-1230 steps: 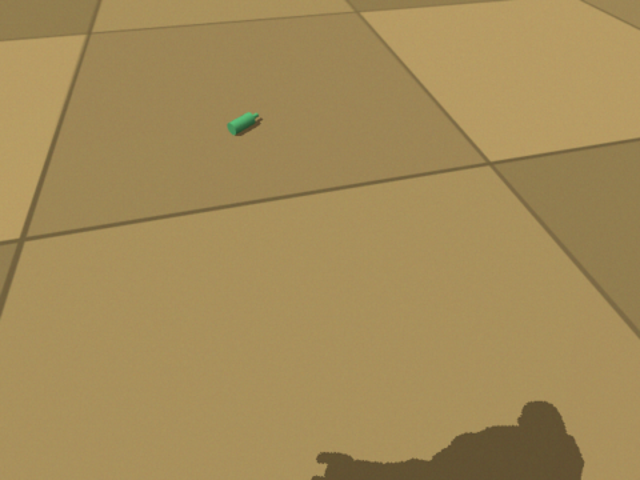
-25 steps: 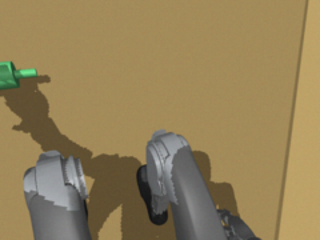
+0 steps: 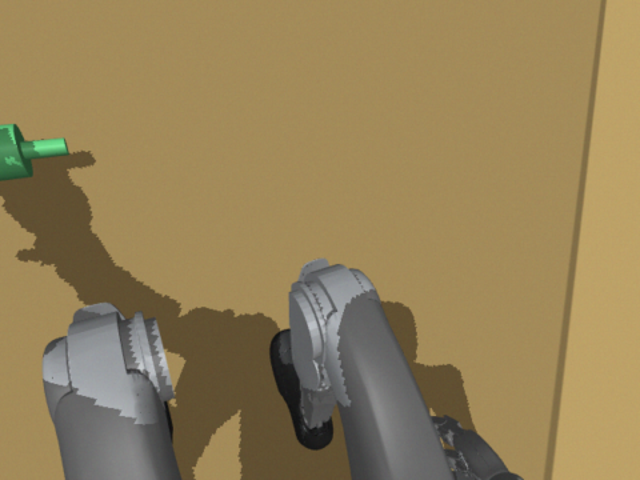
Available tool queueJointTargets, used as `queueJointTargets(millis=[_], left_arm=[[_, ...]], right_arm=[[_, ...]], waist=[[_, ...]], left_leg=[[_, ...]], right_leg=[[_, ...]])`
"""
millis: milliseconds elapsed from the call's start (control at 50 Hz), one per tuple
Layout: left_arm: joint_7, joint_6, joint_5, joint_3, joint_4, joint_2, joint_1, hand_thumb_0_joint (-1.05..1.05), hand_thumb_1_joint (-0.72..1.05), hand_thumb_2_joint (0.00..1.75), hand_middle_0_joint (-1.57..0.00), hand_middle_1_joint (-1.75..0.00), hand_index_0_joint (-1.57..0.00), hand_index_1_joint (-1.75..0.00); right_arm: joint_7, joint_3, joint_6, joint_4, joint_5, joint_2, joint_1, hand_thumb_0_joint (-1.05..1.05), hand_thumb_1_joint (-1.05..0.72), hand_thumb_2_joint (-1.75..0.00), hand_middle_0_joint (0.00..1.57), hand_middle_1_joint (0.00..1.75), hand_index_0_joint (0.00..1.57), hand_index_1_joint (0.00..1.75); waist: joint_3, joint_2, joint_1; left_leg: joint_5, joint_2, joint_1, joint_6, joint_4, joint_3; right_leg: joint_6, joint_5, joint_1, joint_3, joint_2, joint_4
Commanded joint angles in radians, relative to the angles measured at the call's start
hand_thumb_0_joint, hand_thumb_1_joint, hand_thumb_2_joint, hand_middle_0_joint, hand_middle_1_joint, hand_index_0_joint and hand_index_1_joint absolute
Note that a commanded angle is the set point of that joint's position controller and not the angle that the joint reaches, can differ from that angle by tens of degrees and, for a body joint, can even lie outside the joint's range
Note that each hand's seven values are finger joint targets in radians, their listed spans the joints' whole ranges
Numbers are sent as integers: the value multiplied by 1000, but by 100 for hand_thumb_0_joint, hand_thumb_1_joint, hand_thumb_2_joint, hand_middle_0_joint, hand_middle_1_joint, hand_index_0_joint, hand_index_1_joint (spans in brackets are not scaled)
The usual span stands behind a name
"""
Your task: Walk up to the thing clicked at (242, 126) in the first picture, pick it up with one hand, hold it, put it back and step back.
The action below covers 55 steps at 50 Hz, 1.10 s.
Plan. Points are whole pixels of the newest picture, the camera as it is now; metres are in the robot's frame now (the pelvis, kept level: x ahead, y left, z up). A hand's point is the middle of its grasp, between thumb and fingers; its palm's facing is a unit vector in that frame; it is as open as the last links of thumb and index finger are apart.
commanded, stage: rise first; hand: left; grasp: from above
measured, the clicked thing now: out of the picture +0.52 +0.33 -0.29
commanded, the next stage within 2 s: approach in 0.14 s
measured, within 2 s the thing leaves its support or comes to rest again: neither
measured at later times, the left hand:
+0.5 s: hand out of the picture +0.49 +0.36 -0.16, palm faces -0.44 -0.08 -0.90, open 14.0 cm
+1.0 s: hand out of the picture +0.49 +0.35 -0.17, palm faces -0.51 -0.10 -0.85, open 14.0 cm
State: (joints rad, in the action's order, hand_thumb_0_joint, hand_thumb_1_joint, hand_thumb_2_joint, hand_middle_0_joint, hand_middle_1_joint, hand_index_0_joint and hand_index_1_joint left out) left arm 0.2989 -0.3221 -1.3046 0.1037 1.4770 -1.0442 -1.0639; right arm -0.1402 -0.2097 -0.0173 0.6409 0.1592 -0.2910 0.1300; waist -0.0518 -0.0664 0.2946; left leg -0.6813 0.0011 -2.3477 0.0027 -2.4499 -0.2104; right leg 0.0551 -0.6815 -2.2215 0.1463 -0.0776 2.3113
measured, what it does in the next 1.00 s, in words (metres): stands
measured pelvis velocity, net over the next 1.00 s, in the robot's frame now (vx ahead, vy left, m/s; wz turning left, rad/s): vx -0.01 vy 0.00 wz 0.01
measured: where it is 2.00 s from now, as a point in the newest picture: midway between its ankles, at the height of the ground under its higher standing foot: (235, 435)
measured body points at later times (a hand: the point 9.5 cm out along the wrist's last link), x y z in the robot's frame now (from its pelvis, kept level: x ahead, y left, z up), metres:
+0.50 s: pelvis +0.00 +0.00 +0.00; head +0.25 +0.12 +0.35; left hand +0.51 +0.36 -0.11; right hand +0.06 -0.26 -0.07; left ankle +0.07 +0.12 -0.29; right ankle +0.11 -0.12 -0.29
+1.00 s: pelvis -0.01 +0.00 +0.01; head +0.27 +0.10 +0.35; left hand +0.51 +0.35 -0.12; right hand +0.03 -0.26 -0.07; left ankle +0.07 +0.12 -0.29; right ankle +0.11 -0.12 -0.29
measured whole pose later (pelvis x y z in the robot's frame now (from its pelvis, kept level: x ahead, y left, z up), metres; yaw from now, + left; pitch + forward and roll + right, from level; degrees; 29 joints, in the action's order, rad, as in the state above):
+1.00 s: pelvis -0.01 +0.00 +0.01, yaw +0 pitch +32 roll -12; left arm 0.18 -0.25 -1.22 0.03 1.45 -1.04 -1.14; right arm -0.09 -0.28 -0.06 0.57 0.14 -0.32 0.17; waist -0.10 -0.06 0.35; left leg -0.65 -0.01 -2.34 0.00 -2.42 -0.20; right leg 0.05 -0.65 -2.23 0.14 -0.08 2.28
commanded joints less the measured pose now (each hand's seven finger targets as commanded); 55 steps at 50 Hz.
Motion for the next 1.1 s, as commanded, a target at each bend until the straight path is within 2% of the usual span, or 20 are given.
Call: queueJointTargets(millis=[0,80,220,260,360,380,420,480,580,640,720,760,820,860,880,920,960,980,1000,1080], left_arm=[[32,-10,15,31,-146,-278,-285,0,-56,102,-8,-102,-7,-102],[34,-12,15,44,-167,-296,-296,0,-56,102,-7,-102,-7,-103],[24,3,11,26,-167,-280,-300,0,-61,109,-9,-98,-5,-102],[15,7,17,15,-170,-262,-324,0,-56,99,-7,-108,-8,-107],[4,3,23,-49,-182,-176,-409,0,-54,98,-7,-110,-9,-109],[3,2,20,-55,-214,-184,-450,0,-54,98,-7,-110,-9,-109],[8,13,22,-76,-155,-157,-449,0,-54,97,-7,-111,-9,-109],[25,30,2,-87,-148,-167,-511,0,-55,99,-7,-110,-8,-109],[48,100,-20,-73,-93,-212,-519,0,-57,101,-8,-107,-8,-107],[40,154,-6,-42,-75,-257,-453,0,-56,100,-8,-107,-9,-106],[-7,198,39,-18,-79,-290,-347,0,-57,99,-9,-104,-9,-104],[-40,197,63,-17,-106,-284,-310,0,-55,98,-10,-103,-10,-103],[-86,160,100,-31,-160,-250,-350,0,-56,98,-9,-104,-9,-103],[-97,121,108,-31,-185,-256,-367,0,-54,97,-10,-104,-11,-104],[-98,96,110,-36,-203,-246,-391,0,-54,97,-10,-104,-11,-103],[-92,51,104,-48,-204,-230,-418,0,-52,96,-11,-104,-12,-103],[-75,14,94,-53,-244,-236,-461,0,-55,98,-10,-103,-10,-103],[-64,5,84,-60,-210,-226,-451,0,-55,100,-9,-104,-9,-104],[-50,-3,76,-55,-229,-236,-468,0,-55,99,-8,-106,-9,-105],[1,5,28,-57,-204,-248,-507,0,-52,108,-12,-107,-11,-107]], right_arm=[[19,86,-8,2,1,-295,200,0,-91,-90,20,30,20,30],[20,85,-10,-6,0,-294,199,0,-91,-90,20,30,20,30],[21,90,-17,-3,-6,-292,202,0,-91,-90,20,30,20,30],[21,92,-15,-6,-8,-291,207,0,-92,-90,20,30,20,30],[28,86,-9,5,-2,-289,227,0,-92,-90,20,30,20,30],[28,80,-8,9,-2,-286,236,0,-92,-90,20,30,20,30],[31,81,-8,9,-2,-290,232,0,-92,-90,20,30,20,30],[38,69,-12,7,0,-298,241,0,-91,-90,20,30,20,30],[40,50,-17,-23,-6,-301,240,0,-91,-90,20,30,20,30],[40,41,-24,-61,-16,-299,230,0,-91,-90,20,30,20,30],[44,33,-41,-90,-34,-300,211,0,-91,-90,20,30,20,30],[48,33,-52,-97,-38,-302,209,0,-91,-90,20,30,20,30],[56,32,-57,-93,-38,-309,225,0,-91,-90,20,30,20,30],[64,32,-57,-87,-33,-312,220,0,-91,-90,20,30,20,30],[64,31,-56,-81,-26,-307,231,0,-91,-90,20,30,20,30],[69,27,-53,-67,-16,-314,237,0,-91,-90,20,30,20,30],[71,25,-51,-53,-7,-310,238,0,-91,-90,20,30,20,30],[72,23,-48,-47,-2,-315,242,0,-91,-90,20,30,20,30],[71,24,-47,-48,2,-318,234,0,-91,-90,20,30,20,30],[64,25,-42,-24,11,-312,243,0,-91,-90,20,30,20,30]], waist=[[647,474,20],[689,480,10],[679,487,14],[656,483,25],[644,469,82],[679,494,82],[652,485,94],[662,536,107],[701,562,103],[732,546,77],[721,470,46],[714,453,43],[637,391,93],[624,397,87],[637,396,102],[610,412,120],[661,459,111],[645,467,122],[661,488,107],[708,572,110]], left_leg=[[207,-27,577,18,250,80],[218,-27,591,18,256,79],[207,-27,593,17,268,79],[187,-28,587,16,272,73],[184,-29,582,19,251,73],[192,-30,605,18,258,75],[167,-29,580,16,264,71],[181,-31,619,8,283,60],[249,-29,622,13,271,82],[303,-27,601,21,264,95],[268,-25,513,33,273,108],[273,-26,508,33,268,109],[200,-25,441,33,260,101],[160,-28,451,29,250,100],[147,-30,467,29,244,96],[132,-27,477,21,242,87],[150,-31,546,19,238,84],[173,-29,553,15,232,78],[175,-29,571,12,238,76],[244,-33,654,10,251,71]], right_leg=[[-83,234,284,67,-10,-207],[-82,245,297,68,-11,-206],[-84,237,273,67,-12,-206],[-86,224,251,67,-10,-206],[-84,231,246,70,-11,-221],[-82,242,268,68,-11,-220],[-83,227,245,73,-12,-218],[-87,238,230,81,-9,-207],[-88,299,274,68,-12,-210],[-86,337,329,56,-12,-214],[-84,307,394,42,-19,-234],[-84,303,411,39,-20,-238],[-87,238,394,48,-17,-259],[-92,192,363,47,-17,-265],[-87,185,369,48,-18,-267],[-90,168,345,63,-15,-264],[-87,187,337,63,-15,-260],[-88,203,325,72,-14,-252],[-92,205,312,75,-15,-244],[-85,266,303,84,-14,-220]])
